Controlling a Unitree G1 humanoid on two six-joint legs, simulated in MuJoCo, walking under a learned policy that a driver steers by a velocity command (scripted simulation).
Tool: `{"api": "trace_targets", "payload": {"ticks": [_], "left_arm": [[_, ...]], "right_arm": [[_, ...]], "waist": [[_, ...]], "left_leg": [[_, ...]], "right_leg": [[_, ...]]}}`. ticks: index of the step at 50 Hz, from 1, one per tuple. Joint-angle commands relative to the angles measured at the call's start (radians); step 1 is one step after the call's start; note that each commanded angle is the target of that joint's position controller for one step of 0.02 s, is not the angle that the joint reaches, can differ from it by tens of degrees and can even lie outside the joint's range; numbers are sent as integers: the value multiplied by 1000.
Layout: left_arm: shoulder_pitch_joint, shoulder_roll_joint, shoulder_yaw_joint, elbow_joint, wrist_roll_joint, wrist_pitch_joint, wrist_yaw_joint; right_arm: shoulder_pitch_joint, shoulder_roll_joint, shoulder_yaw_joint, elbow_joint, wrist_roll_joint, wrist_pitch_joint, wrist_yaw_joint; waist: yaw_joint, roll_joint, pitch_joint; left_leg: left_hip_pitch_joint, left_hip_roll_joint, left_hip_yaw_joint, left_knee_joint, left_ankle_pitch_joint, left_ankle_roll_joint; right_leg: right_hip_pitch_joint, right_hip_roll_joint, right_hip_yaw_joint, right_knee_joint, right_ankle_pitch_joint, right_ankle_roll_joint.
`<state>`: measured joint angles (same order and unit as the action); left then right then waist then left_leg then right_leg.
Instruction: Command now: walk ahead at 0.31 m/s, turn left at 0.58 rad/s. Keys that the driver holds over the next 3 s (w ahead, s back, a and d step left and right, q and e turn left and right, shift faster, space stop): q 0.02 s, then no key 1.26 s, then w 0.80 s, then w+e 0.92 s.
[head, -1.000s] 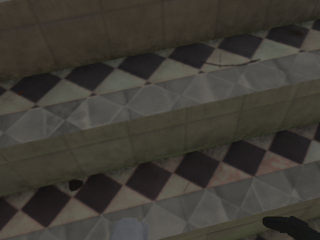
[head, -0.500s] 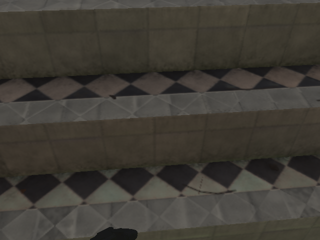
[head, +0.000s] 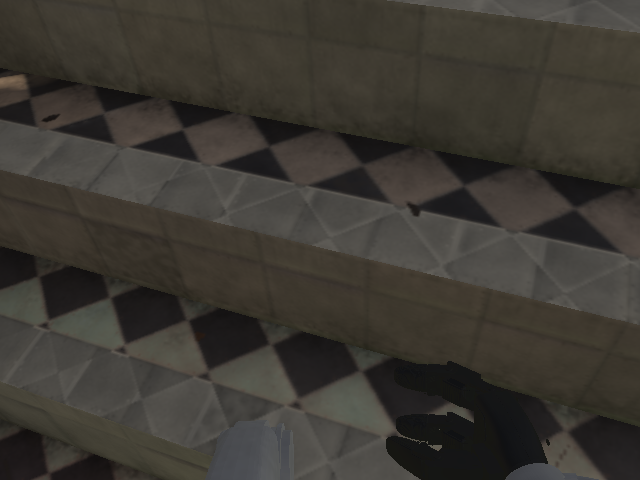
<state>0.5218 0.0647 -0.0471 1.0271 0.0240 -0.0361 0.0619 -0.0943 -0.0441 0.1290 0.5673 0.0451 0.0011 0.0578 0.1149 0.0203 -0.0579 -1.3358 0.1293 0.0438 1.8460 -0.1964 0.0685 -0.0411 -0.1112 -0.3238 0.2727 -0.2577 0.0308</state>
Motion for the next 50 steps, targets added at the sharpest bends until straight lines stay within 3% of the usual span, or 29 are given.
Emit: {"api": "trace_targets", "payload": {"ticks": [1,2,3,4,5,6,7,8,9,11,13,14,18,22,26,29,31,33,35,37,39,40,41,42,44,45,46,48,50], "left_arm": [[215,265,54,77,-31,15,23],[205,328,66,68,-4,-12,2],[63,411,86,-12,-15,-32,-15],[-50,428,98,-83,-20,-68,-42],[-184,366,91,-134,-31,-91,-73],[-225,265,94,-89,-40,-86,-101],[-293,153,78,-163,-50,-83,-115],[-394,80,50,-278,-43,-71,-110],[-438,30,24,-344,-10,-71,-106],[-307,0,-4,-337,-20,-74,-106],[-230,29,-17,-300,-23,-67,-95],[-228,12,-24,-282,-31,-49,-79],[-263,38,-17,-271,-44,-5,-34],[-394,40,-19,-301,-26,-6,-29],[-500,7,-31,-358,-32,34,-10],[-454,23,-26,-364,-21,51,-23],[-516,-11,-45,-398,-5,49,-42],[-592,-26,-55,-419,3,27,-70],[-704,-39,-64,-460,16,-9,-88],[-540,31,-42,-437,-10,-24,-93],[-274,193,25,-364,-42,-16,-79],[-231,203,46,-298,-47,7,-60],[-392,246,58,-311,3,3,-76],[-562,166,46,-415,43,15,-59],[-767,87,33,-485,30,-5,-61],[-806,93,34,-488,-9,-17,-70],[-843,107,40,-505,-26,-26,-77],[-926,95,32,-568,-44,-43,-93],[-929,55,9,-608,-49,-48,-117]], "right_arm": [[-353,21,11,-207,22,-8,19],[-81,-76,-41,-151,-33,5,9],[150,-199,-94,-100,-63,9,-9],[326,-267,-130,-30,-50,35,-52],[450,-393,-179,57,-59,55,-93],[353,-387,-175,71,-134,63,-108],[319,-281,-137,116,-129,52,-95],[266,-230,-132,173,-84,44,-88],[235,-161,-120,225,-60,18,-71],[167,-45,-96,257,-58,-7,-48],[154,-22,-83,255,-78,-18,-29],[206,-43,-80,284,-100,-21,-25],[307,-95,-80,322,-90,-19,-24],[372,-57,-73,333,-90,-22,-72],[441,-108,-87,340,-93,2,-128],[432,-166,-111,324,-75,15,-152],[420,-201,-128,301,-69,39,-160],[503,-151,-129,314,-64,75,-163],[649,-134,-137,351,-52,97,-163],[561,-189,-140,318,-59,100,-153],[471,-300,-170,246,-42,73,-127],[440,-281,-177,219,-27,59,-105],[570,-168,-180,209,-37,47,-98],[558,-184,-182,161,-29,26,-100],[727,-221,-193,168,-58,29,-108],[774,-206,-184,188,-79,47,-110],[812,-180,-172,197,-67,66,-108],[874,-132,-155,219,-80,80,-122],[981,-87,-145,275,-112,58,-111]], "waist": [[-39,-155,-56],[-147,-290,-200],[-275,-311,-363],[-332,-249,-469],[-353,74,-477],[-299,136,-496],[-234,92,-353],[-166,41,-139],[-104,-20,8],[-14,-42,54],[12,-50,63],[-2,-16,32],[-47,62,63],[-113,85,49],[-156,174,17],[-132,136,2],[-138,83,3],[-186,-10,-15],[-243,-52,-65],[-125,-21,-194],[-16,-60,-297],[-24,-160,-264],[-195,-444,-283],[-243,-292,-226],[-418,-95,-95],[-439,-70,-54],[-446,-85,2],[-456,-73,76],[-453,9,7]], "left_leg": [[605,-173,373,-449,-401,35],[743,-217,235,-474,-374,116],[907,-197,63,-596,-328,191],[1166,-107,-280,-796,-363,249],[1358,72,-805,-1257,-345,320],[1230,209,-1105,-1556,-317,342],[1065,204,-938,-1491,-306,212],[918,144,-720,-1389,-399,133],[820,90,-536,-1312,-381,71],[802,26,-291,-1253,-208,16],[775,10,-137,-1293,61,12],[793,38,-131,-1330,198,42],[884,78,-157,-1410,103,62],[1026,86,-167,-1448,118,72],[1211,125,-216,-1525,266,131],[1329,151,-214,-1539,367,150],[1378,179,-220,-1572,369,152],[1428,100,-121,-1533,522,118],[1464,61,-65,-1479,910,88],[1433,45,-28,-1401,1120,54],[1195,17,-59,-1145,1174,11],[948,-54,-80,-937,612,3],[652,-284,-92,-413,-113,-34],[567,-302,-194,-142,-312,-66],[727,-229,-64,-184,-174,-75],[754,-165,-41,-307,-105,-88],[797,-110,-57,-443,-136,-80],[864,-62,-94,-740,-91,-45],[1045,16,-91,-1375,422,60]], "right_leg": [[-111,-194,53,-144,1585,-180],[37,-237,89,53,2259,-200],[72,-211,98,317,2388,-188],[-174,-146,158,551,2107,-165],[-498,39,222,908,908,-116],[-624,195,405,1641,192,-54],[-746,165,561,1929,130,-85],[-873,165,543,1970,97,-125],[-963,173,557,2004,113,-166],[-1003,168,599,1950,182,-181],[-996,187,568,1817,266,-143],[-1008,224,516,1993,266,-122],[-1209,217,520,2181,242,-58],[-1254,167,517,2033,285,-18],[-1289,92,462,1928,136,56],[-1235,29,468,1787,44,73],[-1199,-28,440,1551,-4,59],[-1097,-19,364,1334,-92,17],[-962,33,274,1130,-234,-19],[-651,88,284,874,-306,-51],[-98,24,428,541,74,-103],[31,-19,527,440,198,-158],[63,-134,642,618,624,-248],[-125,-127,531,693,626,-203],[-478,-50,399,779,352,-82],[-501,-60,399,761,233,-81],[-539,-83,400,736,171,-87],[-592,-84,389,847,198,-78],[-528,13,252,1162,122,-46]]}}
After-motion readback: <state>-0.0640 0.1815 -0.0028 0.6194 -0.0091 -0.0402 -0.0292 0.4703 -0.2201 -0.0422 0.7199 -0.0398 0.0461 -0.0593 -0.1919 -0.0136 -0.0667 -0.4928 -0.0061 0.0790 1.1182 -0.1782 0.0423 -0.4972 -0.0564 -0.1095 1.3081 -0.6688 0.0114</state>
